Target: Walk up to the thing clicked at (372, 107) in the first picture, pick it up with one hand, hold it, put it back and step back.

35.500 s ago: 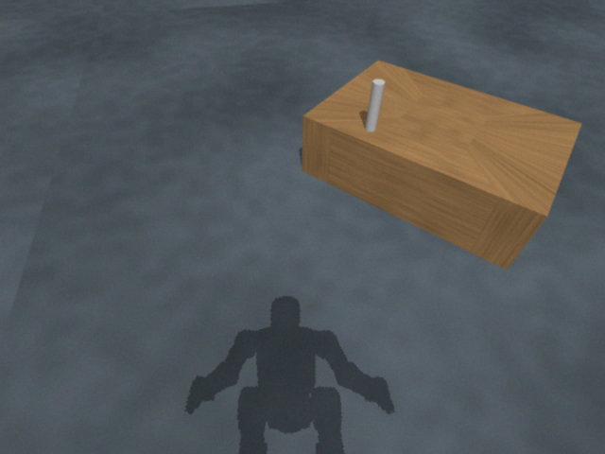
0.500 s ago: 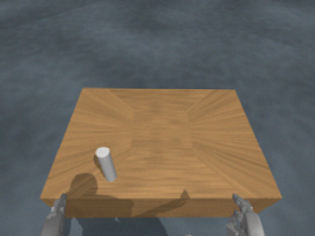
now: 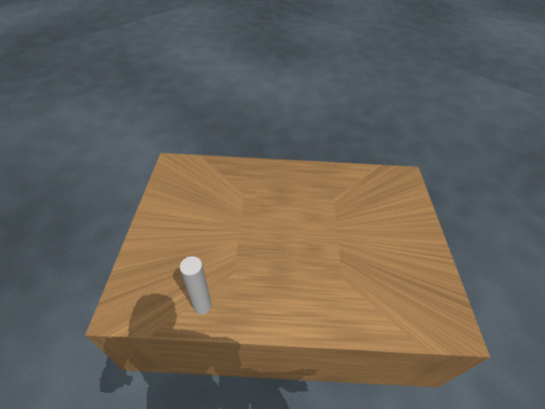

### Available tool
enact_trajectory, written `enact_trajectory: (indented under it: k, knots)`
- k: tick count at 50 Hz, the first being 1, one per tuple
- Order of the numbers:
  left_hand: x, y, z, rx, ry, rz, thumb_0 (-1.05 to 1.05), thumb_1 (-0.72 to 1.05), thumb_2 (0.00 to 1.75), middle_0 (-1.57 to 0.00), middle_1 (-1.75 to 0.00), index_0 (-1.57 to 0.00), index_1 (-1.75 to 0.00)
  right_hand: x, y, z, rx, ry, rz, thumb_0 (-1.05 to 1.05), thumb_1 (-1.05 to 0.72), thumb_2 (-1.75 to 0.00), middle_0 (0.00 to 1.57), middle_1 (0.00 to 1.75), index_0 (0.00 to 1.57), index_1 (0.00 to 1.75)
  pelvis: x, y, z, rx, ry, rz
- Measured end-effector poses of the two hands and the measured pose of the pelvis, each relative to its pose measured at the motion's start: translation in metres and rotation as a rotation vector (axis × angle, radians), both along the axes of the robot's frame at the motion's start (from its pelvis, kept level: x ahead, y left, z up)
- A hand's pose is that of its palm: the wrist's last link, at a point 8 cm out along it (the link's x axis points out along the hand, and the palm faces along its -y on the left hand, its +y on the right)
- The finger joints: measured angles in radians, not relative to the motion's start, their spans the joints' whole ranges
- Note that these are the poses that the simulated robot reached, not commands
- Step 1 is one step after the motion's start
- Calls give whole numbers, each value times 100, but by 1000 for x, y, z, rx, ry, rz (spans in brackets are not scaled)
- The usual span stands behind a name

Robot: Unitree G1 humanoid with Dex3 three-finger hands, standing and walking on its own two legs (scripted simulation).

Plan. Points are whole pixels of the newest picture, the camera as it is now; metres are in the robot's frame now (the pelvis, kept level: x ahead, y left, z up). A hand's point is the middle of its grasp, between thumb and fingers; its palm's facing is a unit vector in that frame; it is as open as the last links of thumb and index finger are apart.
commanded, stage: stand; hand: left
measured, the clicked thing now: (197, 287) +0.46 +0.19 -0.31
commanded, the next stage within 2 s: none
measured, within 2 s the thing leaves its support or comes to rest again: neither
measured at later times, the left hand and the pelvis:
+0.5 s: hand out of the picture +0.06 +0.25 -0.13, palm faces +0.03 -0.94 -0.35, open 7.4 cm; pelvis +0.00 +0.00 +0.03, yaw +1 degrees
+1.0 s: hand out of the picture +0.05 +0.25 -0.13, palm faces +0.02 -0.94 -0.35, open 7.4 cm; pelvis +0.00 -0.01 +0.03, yaw +0 degrees
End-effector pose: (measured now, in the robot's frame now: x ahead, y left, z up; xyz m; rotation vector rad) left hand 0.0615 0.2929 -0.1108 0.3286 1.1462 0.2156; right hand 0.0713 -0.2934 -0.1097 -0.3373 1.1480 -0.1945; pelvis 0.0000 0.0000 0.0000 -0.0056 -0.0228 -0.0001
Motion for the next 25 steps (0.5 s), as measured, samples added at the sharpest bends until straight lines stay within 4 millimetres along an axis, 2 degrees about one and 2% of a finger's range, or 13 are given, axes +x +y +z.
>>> enact_trajectory:
  k: [4,9,16,25]
  knots:
    - [-14,0,1,-8,56,30,0,72,86,-20,-30,-20,-30,-7,4,1,12,41,-9,1,-91,-89,20,30,20,30,1,0,7,0,-14,4]
    - [-21,-2,5,-20,93,53,0,84,89,-20,-30,-20,-30,-10,11,2,34,71,-7,1,-90,-89,20,30,20,30,1,1,15,-1,-29,9]
    - [-21,-2,11,-19,104,62,0,89,90,-20,-30,-20,-30,-8,15,4,54,75,-5,1,-90,-89,20,30,20,30,1,0,22,1,-44,12]
    - [-14,1,17,-14,92,64,0,90,90,-20,-30,-20,-30,-7,9,8,45,76,-13,1,-90,-89,20,30,20,30,-1,0,26,2,-51,11]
